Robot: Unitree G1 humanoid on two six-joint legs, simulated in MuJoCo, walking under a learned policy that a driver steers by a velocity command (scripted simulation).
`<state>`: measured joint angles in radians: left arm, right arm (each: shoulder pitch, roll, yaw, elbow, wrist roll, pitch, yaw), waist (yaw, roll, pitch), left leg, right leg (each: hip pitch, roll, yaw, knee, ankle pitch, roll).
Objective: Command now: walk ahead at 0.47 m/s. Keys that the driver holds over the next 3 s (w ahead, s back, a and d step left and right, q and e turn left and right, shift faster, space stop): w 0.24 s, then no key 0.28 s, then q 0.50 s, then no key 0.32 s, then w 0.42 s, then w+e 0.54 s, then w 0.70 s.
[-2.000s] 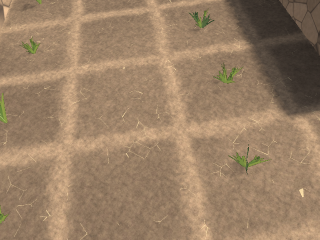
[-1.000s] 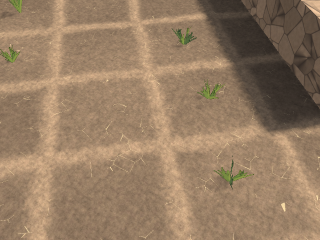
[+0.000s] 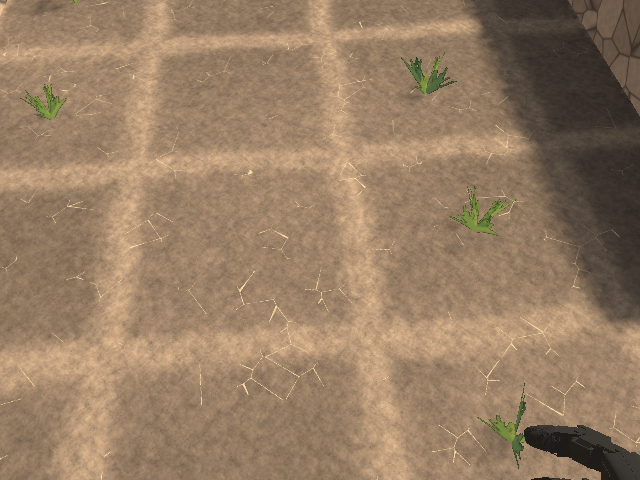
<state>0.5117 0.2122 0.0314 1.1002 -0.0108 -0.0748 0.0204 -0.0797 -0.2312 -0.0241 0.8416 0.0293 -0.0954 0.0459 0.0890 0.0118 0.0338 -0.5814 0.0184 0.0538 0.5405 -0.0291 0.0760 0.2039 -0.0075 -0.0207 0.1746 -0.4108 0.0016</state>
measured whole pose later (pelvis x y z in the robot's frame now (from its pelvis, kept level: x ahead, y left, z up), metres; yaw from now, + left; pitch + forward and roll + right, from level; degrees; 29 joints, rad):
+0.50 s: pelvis +0.27 +0.01 +0.01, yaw +1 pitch +1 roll +3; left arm 0.04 0.23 0.04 0.88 0.00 -0.09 -0.01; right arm 0.33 -0.24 -0.03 1.03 0.00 -0.06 -0.01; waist -0.07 -0.04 0.02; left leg -0.02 -0.08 0.05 0.32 -0.32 0.04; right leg -0.52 -0.05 0.01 0.50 0.07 -0.03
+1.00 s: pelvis +0.33 +0.04 +0.01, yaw +13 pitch +1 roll -3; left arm 0.05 0.29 0.08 0.91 0.00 0.02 0.06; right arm 0.24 -0.27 -0.09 0.86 -0.02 0.03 -0.02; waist -0.03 -0.03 0.03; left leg -0.33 0.01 0.02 0.61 -0.32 0.06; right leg -0.48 -0.05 -0.08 0.82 -0.45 0.03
